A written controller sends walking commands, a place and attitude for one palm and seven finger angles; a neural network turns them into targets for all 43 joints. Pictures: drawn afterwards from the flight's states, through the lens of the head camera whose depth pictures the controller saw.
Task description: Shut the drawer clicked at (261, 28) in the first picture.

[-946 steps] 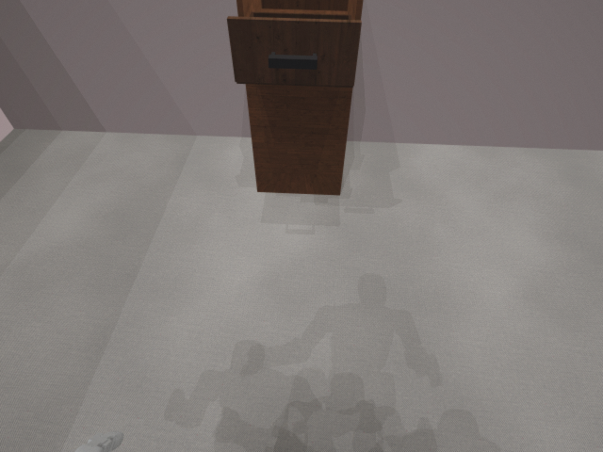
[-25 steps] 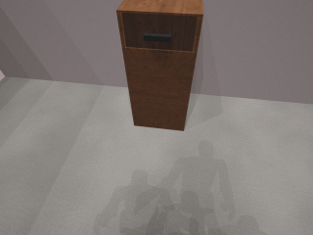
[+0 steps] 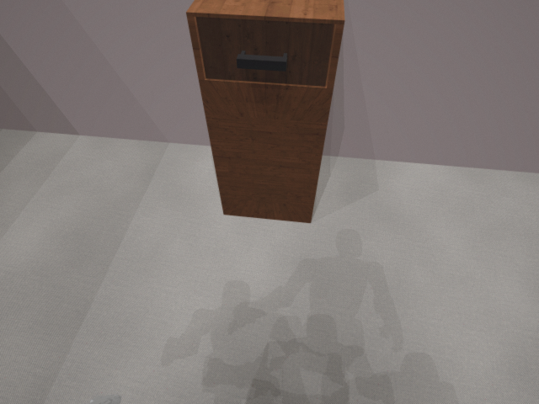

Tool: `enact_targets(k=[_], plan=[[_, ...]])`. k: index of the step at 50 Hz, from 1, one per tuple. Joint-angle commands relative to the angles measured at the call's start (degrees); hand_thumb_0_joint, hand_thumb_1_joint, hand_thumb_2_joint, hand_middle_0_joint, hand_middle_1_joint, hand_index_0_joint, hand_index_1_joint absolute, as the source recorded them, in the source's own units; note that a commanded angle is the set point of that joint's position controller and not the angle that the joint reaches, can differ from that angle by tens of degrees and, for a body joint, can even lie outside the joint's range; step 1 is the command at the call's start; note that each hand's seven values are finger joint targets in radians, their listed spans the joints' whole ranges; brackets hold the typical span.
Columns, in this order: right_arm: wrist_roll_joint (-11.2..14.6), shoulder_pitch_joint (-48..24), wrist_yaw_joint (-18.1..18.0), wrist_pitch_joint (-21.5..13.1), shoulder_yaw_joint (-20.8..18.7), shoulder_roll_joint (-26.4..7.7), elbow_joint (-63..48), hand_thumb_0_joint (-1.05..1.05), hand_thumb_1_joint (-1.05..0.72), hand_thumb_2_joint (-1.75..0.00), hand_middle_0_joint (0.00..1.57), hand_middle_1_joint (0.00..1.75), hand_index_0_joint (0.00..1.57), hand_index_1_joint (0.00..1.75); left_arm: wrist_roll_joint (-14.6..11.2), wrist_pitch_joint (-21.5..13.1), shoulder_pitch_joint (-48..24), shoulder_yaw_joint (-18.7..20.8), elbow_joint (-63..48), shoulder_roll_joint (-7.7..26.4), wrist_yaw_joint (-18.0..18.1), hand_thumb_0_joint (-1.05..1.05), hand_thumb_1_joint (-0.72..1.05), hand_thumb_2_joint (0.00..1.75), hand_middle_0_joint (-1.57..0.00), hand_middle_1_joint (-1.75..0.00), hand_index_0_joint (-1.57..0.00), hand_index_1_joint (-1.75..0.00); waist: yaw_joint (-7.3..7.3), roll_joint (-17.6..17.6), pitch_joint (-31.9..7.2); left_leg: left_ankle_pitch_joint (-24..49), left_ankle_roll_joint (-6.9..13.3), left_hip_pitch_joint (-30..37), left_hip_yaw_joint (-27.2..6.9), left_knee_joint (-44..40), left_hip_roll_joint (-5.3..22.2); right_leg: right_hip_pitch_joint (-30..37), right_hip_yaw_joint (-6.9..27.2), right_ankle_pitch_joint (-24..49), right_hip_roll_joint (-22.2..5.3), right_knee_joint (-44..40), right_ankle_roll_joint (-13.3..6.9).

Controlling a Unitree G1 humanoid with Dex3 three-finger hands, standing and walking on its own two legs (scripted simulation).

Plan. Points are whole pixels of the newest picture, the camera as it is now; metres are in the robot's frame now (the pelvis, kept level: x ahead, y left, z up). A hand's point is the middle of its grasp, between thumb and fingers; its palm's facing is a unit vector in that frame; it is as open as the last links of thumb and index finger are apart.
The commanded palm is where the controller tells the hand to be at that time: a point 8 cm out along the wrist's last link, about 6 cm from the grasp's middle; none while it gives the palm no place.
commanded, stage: look to check the result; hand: left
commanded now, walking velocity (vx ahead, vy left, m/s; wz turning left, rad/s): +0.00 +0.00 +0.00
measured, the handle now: (263, 58) +0.95 +0.06 +0.02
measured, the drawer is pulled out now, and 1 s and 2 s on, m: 0.00 0.00 0.00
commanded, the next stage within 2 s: stand and wait in 0.40 s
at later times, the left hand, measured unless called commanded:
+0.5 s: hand out of the picture +0.11 +0.23 -0.16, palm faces -0.03 -0.94 -0.33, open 7.3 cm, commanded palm none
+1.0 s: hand out of the picture +0.12 +0.23 -0.15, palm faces -0.04 -0.94 -0.34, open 7.3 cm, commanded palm none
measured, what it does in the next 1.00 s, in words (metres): stands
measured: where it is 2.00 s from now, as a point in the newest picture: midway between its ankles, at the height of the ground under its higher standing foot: outside the picture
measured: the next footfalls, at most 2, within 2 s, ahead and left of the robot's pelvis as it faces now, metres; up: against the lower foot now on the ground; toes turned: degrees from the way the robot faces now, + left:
none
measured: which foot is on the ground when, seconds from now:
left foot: down 0.00-1.00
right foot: down 0.00-1.00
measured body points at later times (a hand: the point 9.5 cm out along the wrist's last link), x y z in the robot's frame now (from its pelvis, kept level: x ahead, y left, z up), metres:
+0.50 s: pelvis +0.02 -0.01 +0.00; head +0.05 -0.01 +0.45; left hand +0.11 +0.28 -0.13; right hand +0.11 -0.31 -0.14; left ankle +0.02 +0.11 -0.75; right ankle +0.00 -0.14 -0.75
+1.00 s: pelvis +0.03 -0.01 +0.00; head +0.05 -0.02 +0.45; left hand +0.12 +0.28 -0.13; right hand +0.09 -0.31 -0.14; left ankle +0.02 +0.11 -0.75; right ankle +0.00 -0.14 -0.75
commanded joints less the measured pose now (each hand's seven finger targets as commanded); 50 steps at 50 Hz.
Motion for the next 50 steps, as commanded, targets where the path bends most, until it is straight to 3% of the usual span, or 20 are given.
enact_targets(k=[1,29,35,50], plan=[[0.05,-1.27,-1.00,-1.14,-1.85,-11.19,-2.83,0.00,-0.90,-0.90,0.20,0.30,0.20,0.30,-0.24,-1.44,-0.99,2.32,-2.93,11.73,0.91,0.00,0.90,0.90,-0.20,-0.30,-0.20,-0.30,0.03,-1.10,-7.76,10.69,0.87,5.25,-5.83,-2.79,7.20,1.06,3.54,9.32,-5.78,-3.17,-3.24],[0.20,-2.76,-1.29,-1.02,-1.68,-12.29,-2.95,0.00,-0.90,-0.90,0.20,0.30,0.20,0.30,-0.25,-1.58,-0.69,2.43,-2.76,12.58,0.94,0.00,0.90,0.90,-0.20,-0.30,-0.20,-0.30,0.05,-1.22,-6.52,12.47,0.47,7.56,-4.61,-3.29,7.48,2.23,3.98,13.65,-5.74,-4.69,-3.35],[0.12,-2.11,-1.35,-1.09,-1.74,-12.21,-2.77,0.00,-0.90,-0.90,0.20,0.30,0.20,0.30,-0.31,-1.75,-0.67,2.40,-3.04,12.74,1.07,0.00,0.90,0.90,-0.20,-0.30,-0.20,-0.30,-0.12,-1.47,-7.85,14.74,0.36,8.54,-4.25,-2.93,7.65,3.48,3.73,17.06,-5.97,-4.23,-3.45],[0.22,-1.76,-1.34,-1.10,-1.67,-12.28,-2.51,0.00,-0.90,-0.90,0.20,0.30,0.20,0.30,-0.37,-1.66,-0.64,2.35,-3.05,12.82,0.93,0.00,0.90,0.90,-0.20,-0.30,-0.20,-0.30,-0.14,-1.13,-6.53,11.67,0.27,7.98,-4.21,-4.02,7.73,3.19,3.93,13.47,-5.82,-5.40,-3.32]])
